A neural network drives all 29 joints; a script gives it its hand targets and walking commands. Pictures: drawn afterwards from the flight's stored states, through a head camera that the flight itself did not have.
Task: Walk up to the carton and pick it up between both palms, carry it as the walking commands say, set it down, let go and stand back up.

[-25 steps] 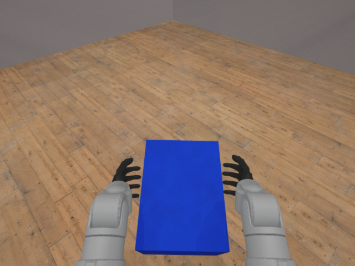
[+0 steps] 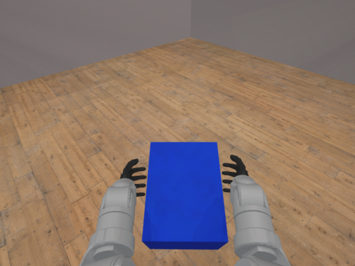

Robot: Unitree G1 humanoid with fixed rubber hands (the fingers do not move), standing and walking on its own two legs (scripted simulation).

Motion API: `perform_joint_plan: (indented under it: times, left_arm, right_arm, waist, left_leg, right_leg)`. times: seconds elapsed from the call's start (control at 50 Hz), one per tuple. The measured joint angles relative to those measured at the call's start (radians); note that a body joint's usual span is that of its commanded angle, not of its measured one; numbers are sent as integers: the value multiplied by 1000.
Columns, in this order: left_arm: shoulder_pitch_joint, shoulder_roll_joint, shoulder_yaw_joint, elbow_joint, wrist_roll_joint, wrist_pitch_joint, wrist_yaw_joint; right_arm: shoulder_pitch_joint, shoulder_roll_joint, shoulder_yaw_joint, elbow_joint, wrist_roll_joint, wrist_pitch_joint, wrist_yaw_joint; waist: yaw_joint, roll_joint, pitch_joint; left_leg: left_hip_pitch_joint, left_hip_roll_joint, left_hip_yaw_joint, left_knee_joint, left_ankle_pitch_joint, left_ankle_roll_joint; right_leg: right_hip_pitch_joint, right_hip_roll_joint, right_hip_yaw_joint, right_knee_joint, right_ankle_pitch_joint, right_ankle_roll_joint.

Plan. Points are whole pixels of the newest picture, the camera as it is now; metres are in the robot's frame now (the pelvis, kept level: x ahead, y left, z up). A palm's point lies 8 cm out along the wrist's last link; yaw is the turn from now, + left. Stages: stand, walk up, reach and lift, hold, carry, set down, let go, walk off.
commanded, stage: set down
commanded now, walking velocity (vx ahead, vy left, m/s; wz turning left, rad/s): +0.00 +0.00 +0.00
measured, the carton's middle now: (183, 195) +0.35 -0.03 -0.04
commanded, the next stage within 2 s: none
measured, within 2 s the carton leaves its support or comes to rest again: neither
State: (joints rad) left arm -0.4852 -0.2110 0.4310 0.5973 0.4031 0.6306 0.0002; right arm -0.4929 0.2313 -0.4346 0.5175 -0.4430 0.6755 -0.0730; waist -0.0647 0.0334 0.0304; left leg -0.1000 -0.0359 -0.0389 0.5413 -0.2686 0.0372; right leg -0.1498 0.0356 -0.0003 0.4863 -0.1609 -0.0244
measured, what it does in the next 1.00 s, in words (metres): lowers itself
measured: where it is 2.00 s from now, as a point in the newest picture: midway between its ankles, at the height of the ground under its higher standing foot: outside the picture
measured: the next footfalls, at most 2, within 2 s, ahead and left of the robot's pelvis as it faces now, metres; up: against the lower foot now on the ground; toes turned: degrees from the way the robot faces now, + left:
none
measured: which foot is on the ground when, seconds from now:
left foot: down 0.00-1.00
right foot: down 0.00-1.00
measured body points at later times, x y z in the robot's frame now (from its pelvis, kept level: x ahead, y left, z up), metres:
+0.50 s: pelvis +0.00 +0.02 -0.02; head +0.10 +0.01 +0.42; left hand +0.36 +0.11 -0.06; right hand +0.33 -0.17 -0.06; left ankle +0.03 +0.11 -0.73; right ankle +0.08 -0.10 -0.73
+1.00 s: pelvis -0.02 +0.00 -0.10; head +0.15 -0.01 +0.32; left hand +0.39 +0.11 -0.16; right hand +0.36 -0.17 -0.15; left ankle +0.03 +0.11 -0.73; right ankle +0.08 -0.10 -0.73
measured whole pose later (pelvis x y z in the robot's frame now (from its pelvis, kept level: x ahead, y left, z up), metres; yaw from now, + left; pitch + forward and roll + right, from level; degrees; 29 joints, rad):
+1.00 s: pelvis -0.02 +0.00 -0.10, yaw +0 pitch +28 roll +1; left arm -0.62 -0.18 0.41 0.62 0.30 0.21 0.10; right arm -0.57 0.25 -0.46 0.48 -0.32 0.22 -0.12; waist -0.06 0.03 -0.12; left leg -1.20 -0.06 0.01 1.13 -0.42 0.03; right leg -1.27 0.02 0.02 1.09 -0.31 -0.01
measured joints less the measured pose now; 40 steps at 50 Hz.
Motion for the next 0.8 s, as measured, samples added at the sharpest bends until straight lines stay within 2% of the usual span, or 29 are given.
perform_joint_plan:
  times: [0.1, 0.2, 0.48, 0.64, 0.8]
  left_arm:
    - [-28, 4, 28, 53, 19, -64, 2]
    - [-20, -10, 15, 59, 15, -138, 25]
    - [2, -16, -49, 15, -40, -337, 95]
    - [3, -16, -54, -6, -70, -406, 103]
    - [-47, -4, -32, 0, -79, -432, 98]
  right_arm:
    - [-11, 4, -27, 33, -18, -63, -2]
    - [12, -5, -21, 23, -10, -133, 1]
    - [53, -21, 3, -2, 71, -365, 14]
    - [38, -15, 1, -16, 90, -431, 10]
    - [-8, 2, -23, -24, 108, -458, -6]
  waist:
    - [-12, 0, 24]
    - [-18, -7, 40]
    - [-20, -22, 8]
    - [-17, -10, -47]
    - [-8, -12, -100]
  left_leg:
    - [-44, -6, -6, 32, -6, -2]
    - [-110, -12, 4, 47, -6, 1]
    - [-469, -30, 32, 164, -23, 11]
    - [-675, -35, 36, 262, -49, 9]
    - [-878, -29, 44, 400, -92, 0]
  right_leg:
    - [-39, -4, -4, 26, -10, 4]
    - [-108, -9, 7, 45, -10, 12]
    - [-479, -23, 30, 175, -28, 24]
    - [-688, -26, 30, 281, -58, 24]
    - [-895, -17, 31, 418, -96, 19]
